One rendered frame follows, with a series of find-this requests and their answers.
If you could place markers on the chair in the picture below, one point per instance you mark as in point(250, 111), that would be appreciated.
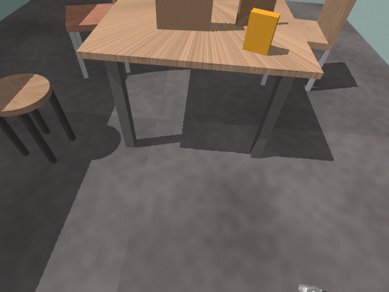
point(322, 33)
point(80, 18)

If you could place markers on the table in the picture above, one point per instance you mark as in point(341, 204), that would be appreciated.
point(128, 33)

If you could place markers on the stool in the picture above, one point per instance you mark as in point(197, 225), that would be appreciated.
point(23, 93)

